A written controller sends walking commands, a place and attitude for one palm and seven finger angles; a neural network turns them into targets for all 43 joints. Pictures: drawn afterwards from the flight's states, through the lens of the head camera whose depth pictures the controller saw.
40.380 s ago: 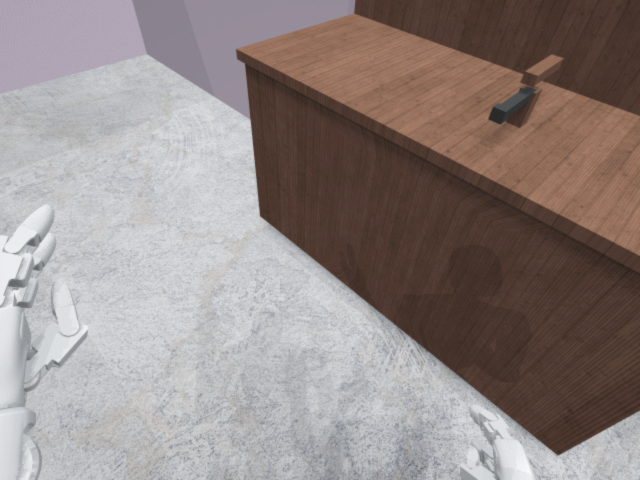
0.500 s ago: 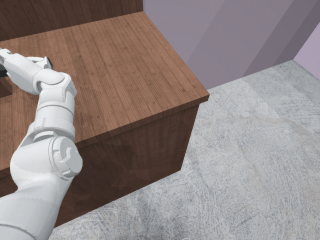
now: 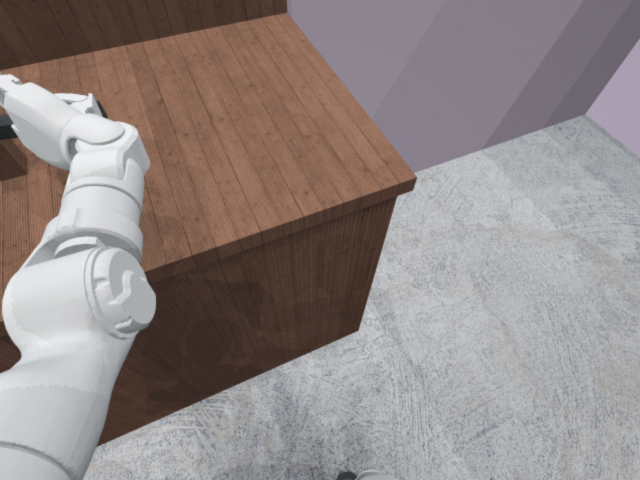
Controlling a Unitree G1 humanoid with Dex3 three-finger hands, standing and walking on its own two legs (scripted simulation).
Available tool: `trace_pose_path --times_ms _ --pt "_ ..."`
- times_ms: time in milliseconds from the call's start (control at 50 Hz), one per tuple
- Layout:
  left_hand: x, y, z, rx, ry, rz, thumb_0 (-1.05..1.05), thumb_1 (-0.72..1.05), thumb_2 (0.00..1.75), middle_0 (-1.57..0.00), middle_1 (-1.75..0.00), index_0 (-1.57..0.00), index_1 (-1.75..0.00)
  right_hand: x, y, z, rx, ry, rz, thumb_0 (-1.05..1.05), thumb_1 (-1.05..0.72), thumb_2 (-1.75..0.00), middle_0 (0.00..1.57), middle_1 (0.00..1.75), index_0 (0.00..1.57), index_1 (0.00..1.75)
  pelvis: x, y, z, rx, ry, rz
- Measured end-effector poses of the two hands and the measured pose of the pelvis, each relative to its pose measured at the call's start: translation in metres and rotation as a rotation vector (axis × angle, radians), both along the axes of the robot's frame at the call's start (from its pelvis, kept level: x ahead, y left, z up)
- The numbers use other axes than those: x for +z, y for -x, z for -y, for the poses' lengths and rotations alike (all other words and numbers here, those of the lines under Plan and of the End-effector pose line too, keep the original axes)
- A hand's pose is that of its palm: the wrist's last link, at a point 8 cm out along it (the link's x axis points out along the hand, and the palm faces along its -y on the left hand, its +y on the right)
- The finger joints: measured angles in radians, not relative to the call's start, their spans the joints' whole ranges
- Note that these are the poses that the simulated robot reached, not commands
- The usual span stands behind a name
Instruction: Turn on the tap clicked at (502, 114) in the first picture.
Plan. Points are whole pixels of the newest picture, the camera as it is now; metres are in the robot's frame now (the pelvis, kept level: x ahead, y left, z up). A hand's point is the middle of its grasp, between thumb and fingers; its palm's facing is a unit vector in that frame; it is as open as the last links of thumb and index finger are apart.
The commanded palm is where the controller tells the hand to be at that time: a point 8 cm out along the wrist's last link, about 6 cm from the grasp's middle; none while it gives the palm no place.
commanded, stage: lift the hand up off the lever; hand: left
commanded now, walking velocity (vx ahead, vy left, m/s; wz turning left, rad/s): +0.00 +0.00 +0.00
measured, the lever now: (93, 116) +0.59 +0.27 +0.11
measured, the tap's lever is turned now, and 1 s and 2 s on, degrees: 79 79 79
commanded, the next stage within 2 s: draw the hand back beside the body in 0.66 s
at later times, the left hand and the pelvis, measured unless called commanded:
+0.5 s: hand (76, 91) +0.53 +0.23 +0.19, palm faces +0.80 -0.59 -0.09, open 7.8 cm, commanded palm +0.47 +0.24 +0.19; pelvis +0.01 +0.01 +0.01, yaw +0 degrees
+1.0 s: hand (99, 118) +0.48 +0.20 +0.19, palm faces +0.43 -0.90 -0.07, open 7.8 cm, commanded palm +0.41 +0.25 +0.19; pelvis +0.03 +0.00 +0.02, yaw -3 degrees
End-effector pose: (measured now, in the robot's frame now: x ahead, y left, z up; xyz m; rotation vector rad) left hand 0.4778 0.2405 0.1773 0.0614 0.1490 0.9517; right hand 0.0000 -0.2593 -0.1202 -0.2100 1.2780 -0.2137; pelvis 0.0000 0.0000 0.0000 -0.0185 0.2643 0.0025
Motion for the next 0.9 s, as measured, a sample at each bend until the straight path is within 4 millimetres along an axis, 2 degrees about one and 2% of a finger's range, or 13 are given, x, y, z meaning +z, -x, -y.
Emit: trace_pose_path --times_ms 180,300,440,580,680,780,840,900 --pt "0.009 -0.003 -0.008 0.019 -0.013 0.010 0.02 0.90 0.90 -0.15 -0.15 -0.15 -0.15 0.001 0.020 -0.009 -0.034 -0.023 -0.036 0.00 -0.91 -0.90 0.21 0.30 0.20 0.30 0.002 -0.004 -0.003 -0.013 0.002 0.002" --pt "0.012 0.001 -0.015 0.002 -0.011 0.016 0.01 0.90 0.90 -0.15 -0.15 -0.15 -0.15 0.004 0.020 -0.012 -0.040 -0.028 -0.038 0.01 -0.91 -0.90 0.21 0.30 0.20 0.30 0.005 -0.008 -0.006 -0.011 0.004 0.022" --pt "0.013 0.003 -0.013 -0.008 0.005 0.022 0.02 0.90 0.90 -0.15 -0.15 -0.15 -0.15 0.006 0.000 -0.012 -0.008 -0.021 -0.005 0.01 -0.91 -0.90 0.21 0.30 0.20 0.30 0.007 -0.012 -0.010 0.001 0.005 0.040" --pt "0.023 0.001 -0.001 -0.027 -0.003 0.039 0.02 0.90 0.90 -0.15 -0.15 -0.15 -0.15 0.004 -0.027 -0.015 0.025 -0.032 0.044 0.01 -0.91 -0.90 0.20 0.30 0.20 0.30 0.008 -0.015 -0.012 0.003 0.002 0.044" --pt "0.018 0.004 0.006 -0.025 0.022 0.002 0.01 0.90 0.90 -0.15 -0.15 -0.15 -0.15 0.002 -0.044 -0.017 0.032 -0.047 0.074 0.00 -0.91 -0.90 0.20 0.30 0.20 0.30 0.009 -0.018 -0.010 -0.001 -0.001 0.052" --pt "0.011 0.008 0.004 0.015 0.026 -0.029 0.01 0.90 0.90 -0.15 -0.15 -0.15 -0.15 0.001 -0.053 -0.016 0.038 -0.048 0.091 0.00 -0.91 -0.90 0.21 0.30 0.20 0.30 0.008 -0.018 -0.007 -0.001 -0.004 0.054" --pt "0.017 0.005 0.003 -0.115 -0.054 0.015 0.02 0.90 0.90 -0.15 -0.15 -0.15 -0.15 0.003 -0.053 -0.012 0.005 -0.031 0.099 0.00 -0.91 -0.90 0.21 0.30 0.20 0.30 0.009 -0.018 -0.004 -0.017 -0.007 0.067" --pt "0.025 0.010 0.005 -0.282 -0.117 0.068 0.02 0.90 0.90 -0.15 -0.16 -0.15 -0.15 0.007 -0.053 -0.007 -0.042 -0.008 0.126 0.01 -0.91 -0.90 0.21 0.30 0.20 0.30 0.012 -0.022 -0.003 -0.035 -0.006 0.096"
